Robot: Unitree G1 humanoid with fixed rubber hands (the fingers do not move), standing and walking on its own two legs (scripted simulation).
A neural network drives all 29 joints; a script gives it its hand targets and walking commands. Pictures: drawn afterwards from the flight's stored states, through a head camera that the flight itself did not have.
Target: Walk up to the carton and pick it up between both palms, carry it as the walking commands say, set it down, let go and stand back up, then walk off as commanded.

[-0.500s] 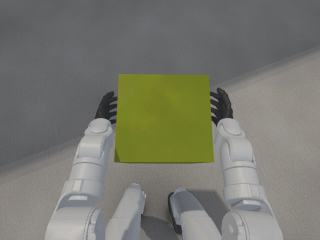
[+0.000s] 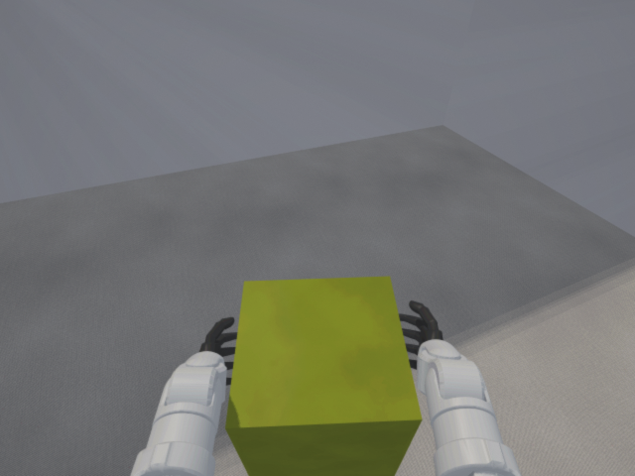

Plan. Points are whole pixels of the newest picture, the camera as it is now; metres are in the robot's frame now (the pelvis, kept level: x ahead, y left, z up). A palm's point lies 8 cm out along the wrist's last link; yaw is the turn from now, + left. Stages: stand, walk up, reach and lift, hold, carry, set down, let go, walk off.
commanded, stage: reach and lift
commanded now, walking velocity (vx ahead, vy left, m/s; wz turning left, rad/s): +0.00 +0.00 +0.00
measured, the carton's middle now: (320, 384) +0.30 -0.01 -0.05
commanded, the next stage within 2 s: hold in 1.14 s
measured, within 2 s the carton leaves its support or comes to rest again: neither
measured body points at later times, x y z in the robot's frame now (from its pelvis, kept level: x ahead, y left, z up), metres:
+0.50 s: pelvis -0.01 +0.00 +0.01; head -0.05 +0.01 +0.45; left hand +0.29 +0.15 +0.02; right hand +0.30 -0.16 +0.04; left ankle +0.03 +0.12 -0.73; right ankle +0.00 -0.12 -0.73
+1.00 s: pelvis +0.01 +0.00 +0.01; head -0.05 +0.01 +0.46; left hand +0.30 +0.14 +0.03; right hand +0.30 -0.17 +0.05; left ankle +0.03 +0.12 -0.73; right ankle +0.00 -0.12 -0.73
